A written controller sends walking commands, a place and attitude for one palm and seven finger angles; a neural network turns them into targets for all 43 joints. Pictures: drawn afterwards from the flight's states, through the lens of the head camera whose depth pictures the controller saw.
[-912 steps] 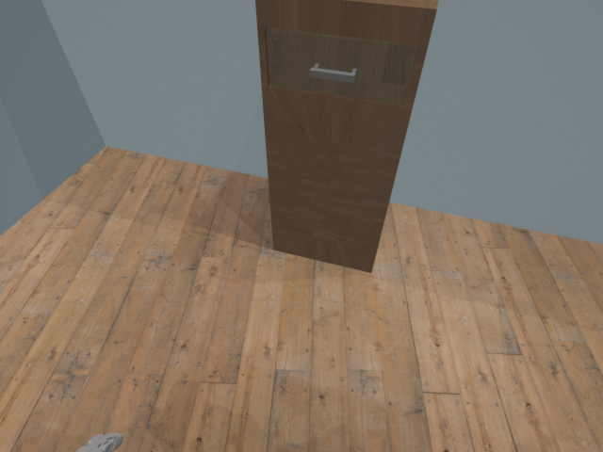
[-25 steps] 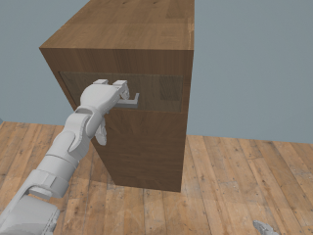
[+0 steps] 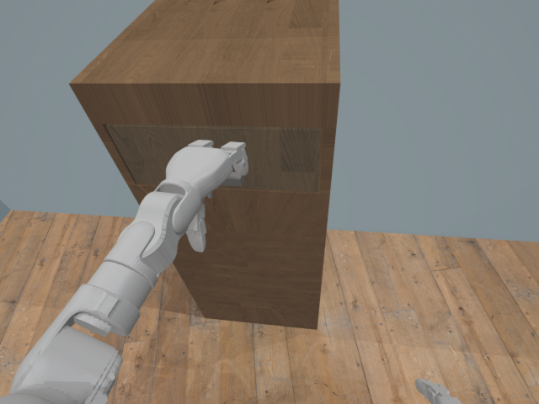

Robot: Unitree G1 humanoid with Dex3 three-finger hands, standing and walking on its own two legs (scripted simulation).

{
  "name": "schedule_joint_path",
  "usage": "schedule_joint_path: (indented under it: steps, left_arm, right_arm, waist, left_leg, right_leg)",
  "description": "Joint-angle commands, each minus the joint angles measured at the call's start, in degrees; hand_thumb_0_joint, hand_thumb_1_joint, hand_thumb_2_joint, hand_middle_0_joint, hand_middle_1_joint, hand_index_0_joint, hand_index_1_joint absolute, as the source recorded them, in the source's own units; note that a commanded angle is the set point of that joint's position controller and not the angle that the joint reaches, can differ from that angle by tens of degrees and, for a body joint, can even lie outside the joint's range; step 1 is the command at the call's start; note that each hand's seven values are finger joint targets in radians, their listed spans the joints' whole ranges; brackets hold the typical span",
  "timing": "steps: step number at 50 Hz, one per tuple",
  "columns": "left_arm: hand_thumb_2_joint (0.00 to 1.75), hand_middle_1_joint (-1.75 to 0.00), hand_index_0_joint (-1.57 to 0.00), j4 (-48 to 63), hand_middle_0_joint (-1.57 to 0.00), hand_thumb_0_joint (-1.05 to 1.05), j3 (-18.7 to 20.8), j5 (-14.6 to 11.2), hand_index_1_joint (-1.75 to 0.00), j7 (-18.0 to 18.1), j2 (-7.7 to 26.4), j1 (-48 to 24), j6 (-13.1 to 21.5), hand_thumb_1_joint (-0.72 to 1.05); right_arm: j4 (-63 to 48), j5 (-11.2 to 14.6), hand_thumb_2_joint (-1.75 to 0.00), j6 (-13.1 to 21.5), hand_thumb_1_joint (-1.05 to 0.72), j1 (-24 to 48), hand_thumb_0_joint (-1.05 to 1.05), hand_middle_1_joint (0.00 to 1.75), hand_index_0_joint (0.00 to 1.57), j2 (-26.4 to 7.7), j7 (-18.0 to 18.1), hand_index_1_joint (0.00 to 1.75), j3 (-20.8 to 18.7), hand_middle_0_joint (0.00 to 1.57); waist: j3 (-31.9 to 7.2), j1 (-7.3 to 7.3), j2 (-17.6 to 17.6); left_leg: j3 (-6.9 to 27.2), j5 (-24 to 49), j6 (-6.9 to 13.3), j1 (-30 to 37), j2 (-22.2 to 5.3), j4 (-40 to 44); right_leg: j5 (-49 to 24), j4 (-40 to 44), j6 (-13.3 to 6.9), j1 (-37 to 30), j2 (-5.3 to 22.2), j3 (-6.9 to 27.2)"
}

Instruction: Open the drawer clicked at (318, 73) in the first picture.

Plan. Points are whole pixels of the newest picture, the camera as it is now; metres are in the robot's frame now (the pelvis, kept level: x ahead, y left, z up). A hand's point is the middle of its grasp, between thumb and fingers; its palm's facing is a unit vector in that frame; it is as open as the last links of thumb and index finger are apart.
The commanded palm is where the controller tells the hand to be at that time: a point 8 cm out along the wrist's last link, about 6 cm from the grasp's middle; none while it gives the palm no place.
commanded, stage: re-aim the fingers above the handle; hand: left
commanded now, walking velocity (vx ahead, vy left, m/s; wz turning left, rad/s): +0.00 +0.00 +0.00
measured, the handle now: (213, 170) +0.50 +0.14 +0.07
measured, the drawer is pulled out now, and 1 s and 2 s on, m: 0.00 0.00 0.00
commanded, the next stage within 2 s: lower the fingers behind the handle in 0.42 s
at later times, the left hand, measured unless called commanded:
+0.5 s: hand (218, 214) +0.37 +0.10 +0.09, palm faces -0.17 -0.06 -0.98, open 13.8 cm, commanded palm +0.39 +0.15 +0.18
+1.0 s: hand (193, 201) +0.39 +0.15 +0.10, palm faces -0.05 -0.03 -1.00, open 14.3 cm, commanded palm +0.39 +0.15 +0.15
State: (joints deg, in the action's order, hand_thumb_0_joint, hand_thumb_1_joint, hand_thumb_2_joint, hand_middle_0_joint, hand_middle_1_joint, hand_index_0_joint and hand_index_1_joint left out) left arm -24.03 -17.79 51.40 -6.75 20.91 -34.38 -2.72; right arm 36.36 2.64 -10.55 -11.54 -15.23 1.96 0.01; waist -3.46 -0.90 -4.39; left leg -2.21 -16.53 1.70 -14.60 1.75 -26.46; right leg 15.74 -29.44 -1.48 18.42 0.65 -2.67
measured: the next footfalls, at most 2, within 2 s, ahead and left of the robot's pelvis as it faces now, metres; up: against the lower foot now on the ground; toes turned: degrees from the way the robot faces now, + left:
none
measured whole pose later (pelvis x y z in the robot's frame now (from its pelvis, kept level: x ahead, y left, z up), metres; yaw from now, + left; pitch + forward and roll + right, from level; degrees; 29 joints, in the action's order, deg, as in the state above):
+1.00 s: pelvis +0.00 +0.00 +0.00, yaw +2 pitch +6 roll +1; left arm -22.7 -18.7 52.6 -2.3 22.9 -32.7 -3.2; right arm 38.3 2.2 -9.9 -13.1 -16.3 3.3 -2.0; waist -3.7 -1.7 -3.7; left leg -0.4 -17.6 1.4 -17.5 1.8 -29.6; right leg 17.0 -31.5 -1.8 20.2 0.9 -4.4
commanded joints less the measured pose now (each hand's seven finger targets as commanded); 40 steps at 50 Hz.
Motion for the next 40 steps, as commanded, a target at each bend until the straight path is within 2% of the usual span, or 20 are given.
schedule_joint_path:
  steps: [1,3,5,8,9,11,13,15,18,19,21,23,25,26,28,31,35,37,38,40]
  left_arm:
    - [0.30,-1.20,-0.30,17.1,-0.30,0.00,17.6,0.5,-1.20,9.1,17.4,-25.5,6.6,-0.50]
    - [0.30,-1.20,-0.30,12.6,-0.30,0.00,23.3,2.0,-1.20,14.5,22.8,-26.7,5.7,-0.50]
    - [0.30,-1.20,-0.30,10.3,-0.30,0.00,19.4,2.7,-1.20,17.5,18.8,-28.7,3.6,-0.50]
    - [0.30,-1.20,-0.30,6.1,-0.30,0.00,20.5,4.9,-1.20,19.6,21.7,-26.6,-1.4,-0.50]
    - [0.30,-1.20,-0.30,4.9,-0.30,0.00,17.6,5.6,-1.20,19.3,19.4,-26.4,-3.9,-0.50]
    - [0.30,-1.20,-0.30,2.7,-0.30,0.00,14.2,5.6,-1.20,16.4,16.0,-22.9,-8.9,-0.50]
    - [0.30,-1.20,-0.30,2.3,-0.30,0.00,7.1,3.4,-1.20,10.5,8.3,-18.7,-12.7,-0.50]
    - [0.30,-1.20,-0.30,5.8,-0.30,0.00,1.7,0.7,-1.20,4.0,4.4,-18.1,-13.6,-0.50]
    - [0.30,-1.20,-0.30,16.0,-0.30,0.00,-5.6,-1.3,-1.20,-3.0,-0.8,-22.7,-8.8,-0.50]
    - [0.30,-1.20,-0.30,19.5,-0.30,0.00,-5.0,-1.8,-1.20,-3.7,0.5,-25.4,-5.8,-0.50]
    - [0.30,-1.20,-0.30,22.2,-0.30,0.00,-1.0,-1.5,-1.20,-2.3,4.6,-29.1,0.7,-0.50]
    - [0.30,-1.20,-0.30,23.7,-0.30,0.00,9.4,-1.3,-1.20,2.4,14.4,-30.6,6.1,-0.50]
    - [0.30,-1.20,-0.30,21.4,-0.30,0.00,14.8,-0.9,-1.20,8.8,15.9,-32.4,9.0,-0.50]
    - [0.30,-1.20,-0.30,16.6,-0.30,0.00,19.0,-0.3,-1.20,12.1,19.0,-31.6,8.9,-0.50]
    - [0.30,-1.20,-0.30,9.2,-0.30,0.00,19.8,-0.3,-1.20,15.4,20.2,-30.3,6.4,-0.50]
    - [0.30,-1.20,-0.30,3.2,-0.30,0.00,17.0,0.8,-1.20,17.7,17.2,-27.7,2.8,-0.50]
    - [0.30,-1.20,-0.30,-5.5,-0.30,0.00,13.1,5.4,-1.20,17.2,12.3,-18.2,-6.3,-0.50]
    - [0.30,-1.20,-0.30,-4.0,-0.30,0.00,7.0,7.3,-1.20,14.9,7.2,-16.9,-11.9,-0.50]
    - [0.30,-1.20,-0.30,-2.0,-0.30,0.00,2.9,6.4,-1.20,12.5,2.3,-16.2,-13.4,-0.50]
    - [0.30,-1.20,-0.30,4.4,-0.30,0.00,0.0,3.8,-1.20,7.6,1.2,-19.7,-13.5,-0.50]
  right_arm:
    - [-7.2,-1.0,-0.90,3.4,-0.90,4.4,0.00,0.30,0.20,-4.5,0.0,0.30,-2.3,0.20]
    - [-5.2,-1.1,-0.90,3.5,-0.90,4.1,0.00,0.30,0.20,-4.5,0.0,0.30,-2.2,0.20]
    - [-4.6,-0.6,-0.90,3.8,-0.90,5.4,0.00,0.30,0.20,-3.8,-0.2,0.30,-2.0,0.20]
    - [-3.8,-0.6,-0.90,3.5,-0.90,6.6,0.00,0.30,0.20,-4.9,-0.4,0.30,-2.0,0.20]
    - [-3.7,-0.5,-0.90,3.5,-0.90,7.3,0.00,0.30,0.20,-4.9,-0.6,0.30,-1.8,0.20]
    - [-4.0,-0.1,-0.90,3.0,-0.90,7.8,0.00,0.30,0.20,-6.1,-1.0,0.30,-2.2,0.20]
    - [-6.3,0.9,-0.90,2.1,-0.90,8.1,0.00,0.30,0.20,-7.0,-1.2,0.30,-2.8,0.20]
    - [-7.8,1.3,-0.90,1.2,-0.90,8.0,0.00,0.30,0.20,-7.8,-1.0,0.30,-2.8,0.20]
    - [-10.0,0.9,-0.90,1.9,-0.90,8.7,0.00,0.30,0.20,-7.6,-0.2,0.30,-2.3,0.20]
    - [-9.7,0.6,-0.90,2.5,-0.90,8.3,0.00,0.30,0.20,-7.0,0.2,0.30,-2.1,0.20]
    - [-8.5,-0.3,-0.90,3.3,-0.90,6.3,0.00,0.30,0.20,-6.2,1.0,0.30,-1.8,0.20]
    - [-7.4,-0.9,-0.90,3.9,-0.90,5.0,0.00,0.30,0.20,-5.8,1.7,0.30,-2.1,0.20]
    - [-6.2,-1.0,-0.90,4.9,-0.90,3.7,0.00,0.30,0.20,-4.0,1.6,0.30,-1.9,0.20]
    - [-5.0,-1.0,-0.90,4.8,-0.90,3.4,0.00,0.30,0.20,-3.5,1.5,0.30,-1.8,0.20]
    - [-4.2,-0.6,-0.90,3.9,-0.90,4.6,0.00,0.30,0.20,-3.5,1.0,0.30,-1.0,0.20]
    - [-4.6,-0.6,-0.90,2.7,-0.90,7.2,0.00,0.30,0.20,-3.3,0.9,0.30,-0.4,0.20]
    - [-4.6,-0.9,-0.90,1.5,-0.90,7.5,0.00,0.30,0.20,-4.9,-0.7,0.30,-0.9,0.20]
    - [-5.8,-0.1,-0.90,0.7,-0.90,8.0,0.00,0.30,0.20,-6.1,-1.7,0.30,-1.4,0.20]
    - [-7.2,0.5,-0.90,0.4,-0.90,7.6,0.00,0.30,0.20,-6.4,-2.0,0.30,-2.1,0.20]
    - [-8.4,0.7,-0.90,0.0,-0.90,7.3,0.00,0.30,0.20,-7.4,-1.5,0.30,-2.8,0.20]
  waist:
    - [-21.1,-2.72,5.7]
    - [-20.0,-3.78,6.4]
    - [-18.5,-2.88,4.9]
    - [-22.3,-3.66,3.1]
    - [-22.4,-3.27,1.7]
    - [-21.9,-2.07,3.2]
    - [-21.2,0.29,7.3]
    - [-17.5,2.52,10.0]
    - [-15.8,4.48,9.0]
    - [-16.0,4.49,7.2]
    - [-16.5,3.77,5.8]
    - [-18.3,1.21,3.5]
    - [-20.2,-0.37,3.6]
    - [-19.5,-1.33,4.2]
    - [-18.0,-2.19,6.3]
    - [-17.5,-2.73,7.0]
    - [-18.0,-3.53,5.2]
    - [-20.3,-1.80,4.8]
    - [-21.3,-0.20,6.7]
    - [-20.5,2.75,9.9]
  left_leg:
    - [1.6,27.9,-0.3,3.0,0.3,0.1]
    - [1.1,25.9,-1.2,0.0,0.3,1.1]
    - [0.1,24.5,-1.3,0.1,0.0,1.5]
    - [-0.8,24.8,-1.4,0.5,-0.1,2.3]
    - [-1.0,24.6,-1.3,0.4,-0.3,2.5]
    - [-1.3,24.6,-0.9,1.1,-0.7,2.6]
    - [-1.1,24.9,0.1,3.0,-0.7,1.9]
    - [0.0,22.4,0.9,4.0,-0.6,2.1]
    - [1.5,21.4,2.0,6.3,0.4,1.0]
    - [1.9,20.8,2.1,7.0,0.6,0.4]
    - [3.0,20.3,1.7,7.7,0.7,-0.3]
    - [3.2,21.1,0.6,7.3,0.6,-0.3]
    - [2.7,24.0,-0.3,6.0,0.8,-0.9]
    - [2.2,24.7,-0.9,3.7,0.7,-0.7]
    - [1.0,23.0,-1.5,0.3,0.6,0.6]
    - [-1.1,21.3,-1.5,-1.8,0.0,1.3]
    - [-1.9,20.6,-1.7,-3.4,-1.0,2.3]
    - [-2.0,22.4,-1.1,-1.9,-1.3,1.9]
    - [-1.6,23.2,-0.5,-0.1,-1.3,1.1]
    - [-0.2,21.1,0.6,1.8,-0.8,0.5]
  right_leg:
    - [-25.5,0.2,-1.2,-13.9,-1.0,2.4]
    - [-23.1,0.6,-1.2,-15.0,-1.2,2.4]
    - [-22.1,0.9,-1.3,-13.5,-1.2,2.5]
    - [-22.8,1.4,-1.4,-16.5,-1.2,3.4]
    - [-23.0,1.4,-1.3,-16.4,-0.9,3.2]
    - [-23.7,1.8,-1.0,-15.6,-0.9,2.9]
    - [-25.4,2.5,-0.5,-14.7,-0.8,2.7]
    - [-24.2,3.4,0.0,-11.9,-1.0,2.0]
    - [-22.2,2.9,-0.1,-8.4,-0.9,1.8]
    - [-20.8,2.6,-0.1,-7.5,-0.7,2.1]
    - [-18.9,1.8,-0.6,-6.3,-0.9,2.1]
    - [-18.7,1.7,-1.1,-7.8,-1.1,2.4]
    - [-19.9,0.6,-1.3,-8.9,-1.5,1.8]
    - [-20.6,0.3,-1.5,-10.0,-1.6,1.6]
    - [-20.7,0.4,-1.3,-12.7,-1.2,1.8]
    - [-21.1,0.7,-1.0,-13.3,-0.8,2.5]
    - [-20.1,1.3,-0.9,-12.9,-0.8,2.6]
    - [-22.2,1.3,-1.0,-12.8,-0.8,2.5]
    - [-23.1,1.5,-0.9,-12.5,-1.0,2.3]
    - [-22.8,2.0,-0.4,-10.8,-1.2,2.2]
